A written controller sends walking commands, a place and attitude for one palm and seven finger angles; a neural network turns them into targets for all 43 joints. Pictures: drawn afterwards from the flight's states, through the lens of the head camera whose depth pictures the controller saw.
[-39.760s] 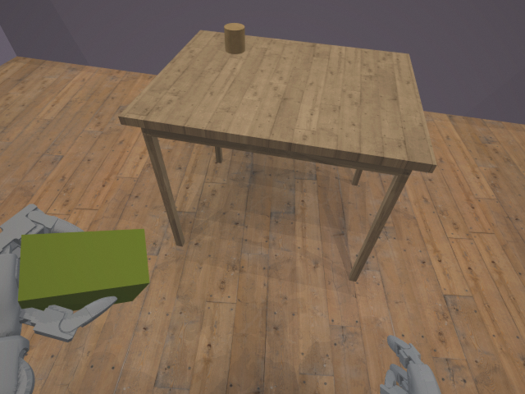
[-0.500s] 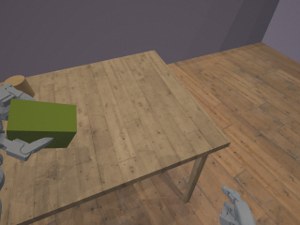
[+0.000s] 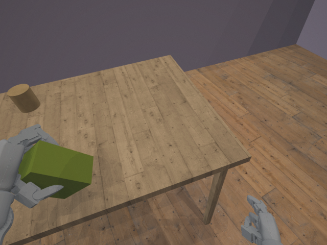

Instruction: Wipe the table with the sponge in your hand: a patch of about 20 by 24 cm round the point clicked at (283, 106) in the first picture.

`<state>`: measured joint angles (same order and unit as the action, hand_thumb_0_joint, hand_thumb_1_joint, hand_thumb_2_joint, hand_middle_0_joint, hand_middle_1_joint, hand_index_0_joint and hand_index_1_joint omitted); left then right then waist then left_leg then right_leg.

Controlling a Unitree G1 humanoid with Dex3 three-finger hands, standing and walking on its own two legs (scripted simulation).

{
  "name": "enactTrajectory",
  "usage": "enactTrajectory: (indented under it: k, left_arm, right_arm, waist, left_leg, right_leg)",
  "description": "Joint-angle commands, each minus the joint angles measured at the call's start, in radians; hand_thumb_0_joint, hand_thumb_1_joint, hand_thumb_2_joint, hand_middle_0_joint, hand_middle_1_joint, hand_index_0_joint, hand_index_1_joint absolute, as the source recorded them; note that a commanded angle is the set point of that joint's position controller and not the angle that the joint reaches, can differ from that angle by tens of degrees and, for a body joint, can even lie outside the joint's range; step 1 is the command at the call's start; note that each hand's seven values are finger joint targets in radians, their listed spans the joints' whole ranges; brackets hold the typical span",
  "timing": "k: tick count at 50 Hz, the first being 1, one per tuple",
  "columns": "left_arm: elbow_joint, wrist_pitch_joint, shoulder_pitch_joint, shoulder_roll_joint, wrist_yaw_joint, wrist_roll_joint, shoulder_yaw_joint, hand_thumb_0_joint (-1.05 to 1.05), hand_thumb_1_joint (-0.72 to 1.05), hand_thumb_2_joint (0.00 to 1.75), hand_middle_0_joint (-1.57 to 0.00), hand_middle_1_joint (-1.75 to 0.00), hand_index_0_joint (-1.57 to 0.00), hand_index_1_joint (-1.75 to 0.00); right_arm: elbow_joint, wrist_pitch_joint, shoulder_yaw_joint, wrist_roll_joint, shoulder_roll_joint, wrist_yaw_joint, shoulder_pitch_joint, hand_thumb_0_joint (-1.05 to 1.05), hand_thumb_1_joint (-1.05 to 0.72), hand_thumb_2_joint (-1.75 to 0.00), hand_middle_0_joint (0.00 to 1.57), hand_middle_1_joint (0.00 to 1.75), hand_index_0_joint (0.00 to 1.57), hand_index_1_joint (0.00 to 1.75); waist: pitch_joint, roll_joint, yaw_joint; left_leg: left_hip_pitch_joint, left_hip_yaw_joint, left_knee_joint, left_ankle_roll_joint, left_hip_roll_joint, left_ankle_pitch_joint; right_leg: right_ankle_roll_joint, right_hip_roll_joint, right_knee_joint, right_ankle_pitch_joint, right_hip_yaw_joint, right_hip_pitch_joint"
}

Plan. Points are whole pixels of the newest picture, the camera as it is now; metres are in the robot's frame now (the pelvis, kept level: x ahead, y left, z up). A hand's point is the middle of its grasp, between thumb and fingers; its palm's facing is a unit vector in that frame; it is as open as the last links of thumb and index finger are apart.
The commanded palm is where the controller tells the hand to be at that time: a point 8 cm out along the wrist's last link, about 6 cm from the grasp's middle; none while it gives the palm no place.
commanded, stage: turn the palm down, sponge in hand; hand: left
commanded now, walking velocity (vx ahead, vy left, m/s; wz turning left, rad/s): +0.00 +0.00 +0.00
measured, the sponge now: (62, 174) +0.22 +0.25 +0.11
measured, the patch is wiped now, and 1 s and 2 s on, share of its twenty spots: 0.00 0.00 0.00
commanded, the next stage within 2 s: move the sponge above the wiping area in 1.54 s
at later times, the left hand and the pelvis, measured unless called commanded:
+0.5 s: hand (33, 163) +0.22 +0.29 +0.15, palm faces +0.25 -0.35 -0.90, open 10.0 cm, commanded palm +0.18 +0.30 +0.20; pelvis +0.00 +0.01 +0.00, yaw -1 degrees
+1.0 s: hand (30, 154) +0.24 +0.31 +0.15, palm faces +0.13 -0.14 -0.98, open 10.0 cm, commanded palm +0.20 +0.30 +0.20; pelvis +0.00 +0.03 +0.01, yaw -1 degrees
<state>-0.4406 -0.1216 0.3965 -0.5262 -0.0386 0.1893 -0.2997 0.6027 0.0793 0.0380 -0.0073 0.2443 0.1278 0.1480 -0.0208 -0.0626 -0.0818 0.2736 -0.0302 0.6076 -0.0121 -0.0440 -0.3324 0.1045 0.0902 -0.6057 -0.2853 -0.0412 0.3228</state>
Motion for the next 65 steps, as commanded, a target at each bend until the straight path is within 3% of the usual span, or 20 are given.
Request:
enactTrajectory:
  k: [1, 4, 7, 8, 10, 12, 13, 17, 18, 22, 23, 30, 49, 52, 53, 57, 58, 62, 63, 65]
  left_arm:
    - [-0.204, 0.03, -0.041, -0.275, -0.048, 0.028, -0.222, 0.0, 0.1, 1.3, -1.2, -1.6, -1.2, -1.6]
    - [-0.182, -0.018, -0.014, -0.259, -0.052, 0.045, -0.21, 0.0, 0.1, 1.3, -1.2, -1.6, -1.2, -1.6]
    - [-0.185, -0.059, -0.043, -0.28, -0.047, 0.079, -0.193, 0.0, 0.1, 1.3, -1.2, -1.6, -1.2, -1.6]
    - [-0.188, -0.066, -0.065, -0.242, -0.042, 0.09, -0.142, 0.0, 0.1, 1.3, -1.2, -1.6, -1.2, -1.6]
    - [-0.2, -0.071, -0.077, -0.26, -0.035, 0.118, -0.125, 0.0, 0.1, 1.3, -1.2, -1.6, -1.2, -1.6]
    - [-0.232, -0.074, -0.143, -0.286, -0.049, 0.16, -0.127, 0.0, 0.1, 1.3, -1.2, -1.6, -1.2, -1.6]
    - [-0.234, -0.073, -0.149, -0.26, -0.055, 0.178, -0.094, 0.0, 0.1, 1.3, -1.2, -1.6, -1.2, -1.6]
    - [-0.206, -0.098, -0.155, -0.316, -0.075, 0.236, -0.127, 0.0, 0.1, 1.3, -1.2, -1.6, -1.2, -1.6]
    - [-0.206, -0.104, -0.179, -0.282, -0.076, 0.251, -0.089, 0.0, 0.1, 1.3, -1.2, -1.6, -1.2, -1.6]
    - [-0.203, -0.154, -0.201, -0.311, -0.078, 0.307, -0.096, 0.0, 0.1, 1.3, -1.2, -1.6, -1.2, -1.6]
    - [-0.202, -0.166, -0.21, -0.27, -0.072, 0.318, -0.048, 0.0, 0.1, 1.3, -1.2, -1.6, -1.2, -1.6]
    - [-0.137, -0.261, -0.277, -0.269, -0.012, 0.404, 0.028, 0.0, 0.1, 1.3, -1.2, -1.6, -1.2, -1.6]
    - [-0.05, -0.34, -0.482, -0.247, 0.032, 0.656, 0.151, 0.0, 0.1, 1.3, -1.2, -1.6, -1.2, -1.6]
    - [-0.038, -0.361, -0.469, -0.269, 0.038, 0.683, 0.131, 0.0, 0.1, 1.3, -1.2, -1.6, -1.2, -1.6]
    - [-0.027, -0.366, -0.46, -0.226, 0.045, 0.686, 0.175, 0.0, 0.1, 1.3, -1.2, -1.6, -1.2, -1.6]
    - [-0.031, -0.379, -0.505, -0.279, 0.044, 0.733, 0.143, 0.0, 0.1, 1.3, -1.2, -1.6, -1.2, -1.6]
    - [-0.025, -0.377, -0.493, -0.225, 0.048, 0.722, 0.187, 0.0, 0.1, 1.3, -1.2, -1.6, -1.2, -1.6]
    - [-0.043, -0.37, -0.51, -0.276, 0.046, 0.725, 0.143, 0.0, 0.1, 1.3, -1.2, -1.6, -1.2, -1.6]
    - [-0.032, -0.371, -0.496, -0.215, 0.048, 0.716, 0.197, 0.0, 0.1, 1.3, -1.2, -1.6, -1.2, -1.6]
    - [-0.012, -0.369, -0.499, -0.242, 0.048, 0.719, 0.178, 0.0, 0.1, 1.3, -1.2, -1.6, -1.2, -1.6]
  right_arm:
    - [-0.168, 0.029, -0.061, -0.007, 0.116, 0.007, -0.095, 0.0, -0.9, -0.9, 0.2, 0.3, 0.2, 0.3]
    - [-0.174, 0.009, -0.063, -0.017, 0.119, 0.0, -0.101, 0.0, -0.9, -0.9, 0.2, 0.3, 0.2, 0.3]
    - [-0.183, -0.001, -0.056, -0.03, 0.122, 0.006, -0.139, 0.0, -0.9, -0.9, 0.2, 0.3, 0.2, 0.3]
    - [-0.192, -0.005, -0.057, -0.027, 0.123, 0.008, -0.125, 0.0, -0.9, -0.9, 0.2, 0.3, 0.2, 0.3]
    - [-0.198, -0.007, -0.062, -0.029, 0.132, 0.019, -0.118, 0.0, -0.9, -0.9, 0.2, 0.3, 0.2, 0.3]
    - [-0.196, -0.001, -0.053, -0.036, 0.125, 0.024, -0.163, 0.0, -0.9, -0.9, 0.2, 0.3, 0.2, 0.3]
    - [-0.201, 0.0, -0.057, -0.027, 0.126, 0.025, -0.145, 0.0, -0.9, -0.9, 0.2, 0.3, 0.2, 0.3]
    - [-0.189, -0.003, -0.05, -0.03, 0.126, 0.031, -0.182, 0.0, -0.9, -0.9, 0.2, 0.3, 0.2, 0.3]
    - [-0.192, -0.008, -0.051, -0.024, 0.125, 0.029, -0.17, 0.0, -0.9, -0.9, 0.2, 0.3, 0.2, 0.3]
    - [-0.187, -0.018, -0.04, -0.032, 0.122, 0.023, -0.224, 0.0, -0.9, -0.9, 0.2, 0.3, 0.2, 0.3]
    - [-0.188, -0.022, -0.041, -0.026, 0.123, 0.02, -0.207, 0.0, -0.9, -0.9, 0.2, 0.3, 0.2, 0.3]
    - [-0.188, -0.048, -0.026, -0.033, 0.13, 0.013, -0.241, 0.0, -0.9, -0.9, 0.2, 0.3, 0.2, 0.3]
    - [-0.148, -0.08, 0.0, -0.032, 0.111, -0.034, -0.353, 0.0, -0.9, -0.9, 0.2, 0.3, 0.2, 0.3]
    - [-0.144, -0.084, -0.003, -0.032, 0.114, -0.042, -0.392, 0.0, -0.9, -0.9, 0.2, 0.3, 0.2, 0.3]
    - [-0.149, -0.087, -0.001, -0.029, 0.111, -0.045, -0.374, 0.0, -0.9, -0.9, 0.2, 0.3, 0.2, 0.3]
    - [-0.138, -0.095, -0.001, -0.031, 0.113, -0.058, -0.41, 0.0, -0.9, -0.9, 0.2, 0.3, 0.2, 0.3]
    - [-0.145, -0.094, -0.003, -0.031, 0.109, -0.059, -0.39, 0.0, -0.9, -0.9, 0.2, 0.3, 0.2, 0.3]
    - [-0.134, -0.093, -0.004, -0.032, 0.111, -0.058, -0.414, 0.0, -0.9, -0.9, 0.2, 0.3, 0.2, 0.3]
    - [-0.14, -0.092, -0.003, -0.033, 0.102, -0.058, -0.396, 0.0, -0.9, -0.9, 0.2, 0.3, 0.2, 0.3]
    - [-0.133, -0.092, -0.004, -0.032, 0.108, -0.059, -0.387, 0.0, -0.9, -0.9, 0.2, 0.3, 0.2, 0.3]
  waist:
    - [-0.157, 0.036, -0.021]
    - [-0.142, 0.049, -0.021]
    - [-0.108, 0.04, -0.02]
    - [-0.114, 0.039, -0.009]
    - [-0.119, 0.083, -0.003]
    - [-0.103, 0.018, -0.004]
    - [-0.12, 0.008, -0.004]
    - [-0.106, 0.009, -0.021]
    - [-0.125, 0.015, -0.015]
    - [-0.119, -0.044, -0.035]
    - [-0.13, -0.035, -0.026]
    - [-0.106, 0.038, -0.023]
    - [-0.169, -0.006, -0.044]
    - [-0.167, -0.008, -0.057]
    - [-0.17, 0.002, -0.05]
    - [-0.171, -0.006, -0.06]
    - [-0.188, 0.008, -0.054]
    - [-0.179, 0.007, -0.063]
    - [-0.178, -0.006, -0.051]
    - [-0.174, 0.015, -0.056]
  left_leg:
    - [0.048, 0.02, -0.052, -0.031, 0.023, 0.246]
    - [0.053, 0.021, -0.053, -0.029, 0.027, 0.253]
    - [0.051, 0.019, -0.053, -0.032, 0.021, 0.228]
    - [0.054, 0.021, -0.052, -0.034, 0.024, 0.22]
    - [0.047, 0.015, -0.054, -0.041, 0.02, 0.208]
    - [0.02, 0.009, -0.055, -0.041, 0.012, 0.195]
    - [0.019, 0.01, -0.058, -0.041, 0.015, 0.194]
    - [0.013, -0.006, -0.074, -0.036, 0.01, 0.183]
    - [0.014, -0.005, -0.082, -0.037, 0.014, 0.188]
    - [-0.01, -0.019, -0.119, -0.03, 0.01, 0.216]
    - [-0.018, -0.015, -0.123, -0.033, 0.014, 0.235]
    - [-0.03, -0.03, -0.17, -0.035, 0.016, 0.216]
    - [-0.099, -0.07, -0.25, -0.028, 0.012, 0.329]
    - [-0.105, -0.069, -0.247, -0.031, 0.009, 0.344]
    - [-0.095, -0.062, -0.248, -0.032, 0.01, 0.349]
    - [-0.11, -0.076, -0.252, -0.031, 0.008, 0.365]
    - [-0.108, -0.067, -0.249, -0.035, 0.007, 0.375]
    - [-0.13, -0.082, -0.258, -0.034, 0.006, 0.368]
    - [-0.127, -0.067, -0.258, -0.037, 0.006, 0.366]
    - [-0.128, -0.077, -0.263, -0.032, 0.006, 0.374]
  right_leg:
    - [-0.103, -0.13, 0.136, 0.192, 0.171, -0.168]
    - [-0.102, -0.13, 0.133, 0.242, 0.175, -0.173]
    - [-0.093, -0.12, 0.147, 0.164, 0.193, -0.138]
    - [-0.098, -0.128, 0.15, 0.151, 0.183, -0.138]
    - [-0.104, -0.122, 0.152, 0.119, 0.183, -0.126]
    - [-0.088, -0.108, 0.164, 0.059, 0.205, -0.09]
    - [-0.089, -0.115, 0.162, 0.052, 0.188, -0.104]
    - [-0.076, -0.103, 0.171, 0.018, 0.216, -0.103]
    - [-0.077, -0.109, 0.165, 0.037, 0.193, -0.122]
    - [-0.061, -0.091, 0.161, 0.066, 0.184, -0.137]
    - [-0.063, -0.093, 0.159, 0.105, 0.16, -0.152]
    - [-0.065, -0.093, 0.193, 0.077, 0.164, -0.173]
    - [-0.023, -0.089, 0.222, 0.187, 0.186, -0.279]
    - [-0.012, -0.082, 0.223, 0.212, 0.218, -0.294]
    - [-0.018, -0.091, 0.219, 0.234, 0.194, -0.31]
    - [-0.005, -0.08, 0.22, 0.24, 0.227, -0.299]
    - [-0.014, -0.09, 0.215, 0.261, 0.197, -0.317]
    - [-0.007, -0.078, 0.23, 0.241, 0.228, -0.296]
    - [-0.016, -0.089, 0.229, 0.245, 0.197, -0.304]
    - [-0.016, -0.09, 0.232, 0.257, 0.202, -0.298]
